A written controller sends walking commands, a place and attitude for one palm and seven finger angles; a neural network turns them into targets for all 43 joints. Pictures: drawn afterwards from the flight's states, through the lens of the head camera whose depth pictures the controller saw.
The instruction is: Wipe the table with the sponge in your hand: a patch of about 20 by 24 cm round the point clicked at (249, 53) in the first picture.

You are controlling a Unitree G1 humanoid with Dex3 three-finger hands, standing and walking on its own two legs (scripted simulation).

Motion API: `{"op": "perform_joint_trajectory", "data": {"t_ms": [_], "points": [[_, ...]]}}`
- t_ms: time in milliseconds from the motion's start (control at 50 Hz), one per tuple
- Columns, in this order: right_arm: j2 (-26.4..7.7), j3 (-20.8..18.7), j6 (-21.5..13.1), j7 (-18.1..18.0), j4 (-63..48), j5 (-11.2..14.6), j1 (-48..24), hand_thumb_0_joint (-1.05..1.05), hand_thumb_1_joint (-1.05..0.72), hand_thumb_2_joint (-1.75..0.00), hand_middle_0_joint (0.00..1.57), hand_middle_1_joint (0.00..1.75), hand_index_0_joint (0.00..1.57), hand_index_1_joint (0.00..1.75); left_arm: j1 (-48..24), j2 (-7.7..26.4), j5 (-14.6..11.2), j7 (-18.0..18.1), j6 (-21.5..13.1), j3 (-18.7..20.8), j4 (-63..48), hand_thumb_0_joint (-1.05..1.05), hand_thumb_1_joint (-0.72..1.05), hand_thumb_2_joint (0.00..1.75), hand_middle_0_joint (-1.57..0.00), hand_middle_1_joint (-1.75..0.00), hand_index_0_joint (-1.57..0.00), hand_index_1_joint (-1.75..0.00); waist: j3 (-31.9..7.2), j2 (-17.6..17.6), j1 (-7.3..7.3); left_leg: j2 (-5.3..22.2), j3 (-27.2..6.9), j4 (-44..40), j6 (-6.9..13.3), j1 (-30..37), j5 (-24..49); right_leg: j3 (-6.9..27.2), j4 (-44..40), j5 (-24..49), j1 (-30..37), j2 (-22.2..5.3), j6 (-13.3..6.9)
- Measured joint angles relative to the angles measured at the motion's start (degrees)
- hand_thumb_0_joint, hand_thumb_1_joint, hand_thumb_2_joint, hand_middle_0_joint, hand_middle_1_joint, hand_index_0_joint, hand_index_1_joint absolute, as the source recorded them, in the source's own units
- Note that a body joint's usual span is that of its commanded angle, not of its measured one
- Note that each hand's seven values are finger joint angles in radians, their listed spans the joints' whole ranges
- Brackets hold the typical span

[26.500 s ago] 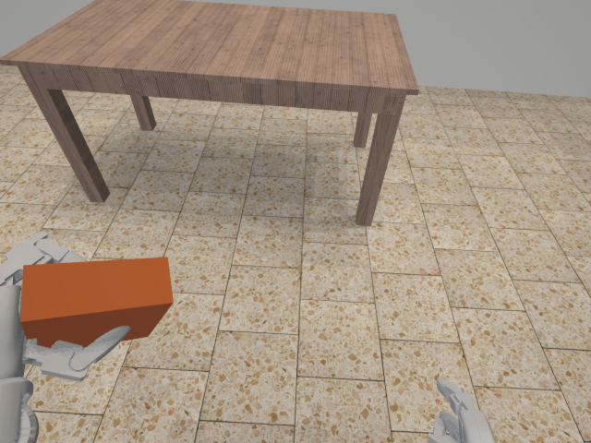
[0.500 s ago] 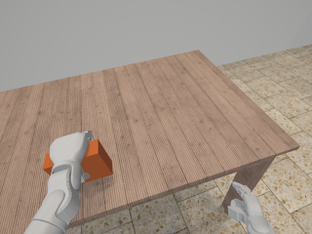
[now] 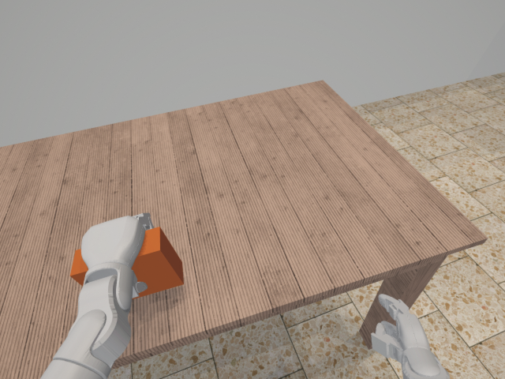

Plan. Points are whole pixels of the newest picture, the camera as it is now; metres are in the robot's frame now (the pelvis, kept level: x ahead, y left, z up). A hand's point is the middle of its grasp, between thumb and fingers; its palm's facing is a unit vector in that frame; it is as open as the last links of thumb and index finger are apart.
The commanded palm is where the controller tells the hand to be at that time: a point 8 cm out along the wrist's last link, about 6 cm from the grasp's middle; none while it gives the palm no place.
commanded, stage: lower the sponge onto the table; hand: left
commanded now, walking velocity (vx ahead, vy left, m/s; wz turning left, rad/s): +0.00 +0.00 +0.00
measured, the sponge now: (137, 273) +0.26 +0.26 +0.01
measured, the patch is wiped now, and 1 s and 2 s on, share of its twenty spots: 0.00 0.00 0.10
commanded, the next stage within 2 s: wipe forward along the first lane in 1.44 s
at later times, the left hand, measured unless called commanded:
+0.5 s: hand (135, 264) +0.27 +0.26 +0.03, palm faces -0.04 -0.12 -0.99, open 9.3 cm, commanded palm +0.25 +0.25 +0.10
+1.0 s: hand (136, 272) +0.26 +0.26 +0.01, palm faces -0.05 -0.12 -0.99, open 9.3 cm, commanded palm +0.24 +0.25 +0.08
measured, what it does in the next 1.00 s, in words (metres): stands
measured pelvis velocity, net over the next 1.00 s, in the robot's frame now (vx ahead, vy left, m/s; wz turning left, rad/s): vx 0.00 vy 0.00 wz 0.00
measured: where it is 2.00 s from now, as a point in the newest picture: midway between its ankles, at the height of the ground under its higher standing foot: outside the picture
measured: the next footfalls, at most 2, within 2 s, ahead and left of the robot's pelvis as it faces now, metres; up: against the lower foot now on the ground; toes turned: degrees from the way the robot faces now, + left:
none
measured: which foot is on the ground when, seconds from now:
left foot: down 0.00-1.00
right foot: down 0.00-1.00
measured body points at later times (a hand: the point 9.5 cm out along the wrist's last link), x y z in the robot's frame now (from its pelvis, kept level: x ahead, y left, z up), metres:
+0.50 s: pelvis +0.01 -0.01 +0.00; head +0.00 -0.04 +0.45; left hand +0.26 +0.26 +0.09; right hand +0.24 -0.23 -0.09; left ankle +0.01 +0.11 -0.74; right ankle +0.00 -0.10 -0.74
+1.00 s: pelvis +0.00 +0.00 +0.00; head +0.00 -0.03 +0.44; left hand +0.26 +0.26 +0.07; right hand +0.23 -0.22 -0.09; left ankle +0.01 +0.11 -0.74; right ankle +0.00 -0.10 -0.74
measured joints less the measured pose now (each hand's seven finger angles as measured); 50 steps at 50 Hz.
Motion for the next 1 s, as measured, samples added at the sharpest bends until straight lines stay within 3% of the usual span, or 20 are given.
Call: {"op": "perform_joint_trajectory", "data": {"t_ms": [240, 520, 760, 1000], "points": [[0.7, 1.1, 1.6, 0.8, -0.3, 0.4, -0.7, 0.01, -0.9, -0.9, 0.2, 0.3, 0.2, 0.3, -1.4, -0.6, -0.1, -0.4, 3.7, 0.5, 2.2, 0.0, -0.42, 1.04, -0.8, -1.39, -0.81, -1.38, -0.5, -0.1, -0.89, 0.4, 0.4, -0.2, -0.3, -0.1, -0.1, 0.4, 0.3, -0.2, -0.5, 0.4, -0.3], [-0.6, -0.8, 0.3, 0.0, 0.0, 0.0, 1.2, 0.01, -0.9, -0.9, 0.2, 0.3, 0.2, 0.3, 1.1, -0.5, 0.1, 1.6, -0.9, 1.6, 3.5, 0.0, -0.42, 1.04, -0.8, -1.39, -0.81, -1.38, -0.5, -0.6, -0.65, 0.6, 0.1, 1.5, -0.5, -1.5, -1.2, 0.2, 1.3, -1.0, -1.5, 0.7, -0.5], [0.3, -0.7, 0.6, 0.6, -0.2, 0.3, 1.5, 0.01, -0.9, -0.9, 0.2, 0.3, 0.2, 0.3, 0.8, -1.6, 0.2, 3.0, -0.5, 1.7, 5.6, 0.0, -0.42, 1.04, -0.8, -1.39, -0.81, -1.38, -1.4, -0.7, -1.25, 0.6, 0.2, 2.4, -0.4, -2.6, -1.6, 0.3, 2.2, -1.4, -2.7, 0.6, -0.4], [0.3, -1.1, 0.6, 0.5, -0.3, 0.3, 1.9, 0.01, -0.9, -0.9, 0.2, 0.3, 0.2, 0.3, 0.7, -2.1, 0.9, 4.4, -1.6, 1.1, 8.0, 0.0, -0.42, 1.04, -0.8, -1.39, -0.81, -1.38, -1.6, -1.0, -0.95, 0.4, -0.2, 3.8, -0.2, -4.0, -1.9, -0.1, 3.3, -1.6, -3.7, 0.4, -0.2]]}}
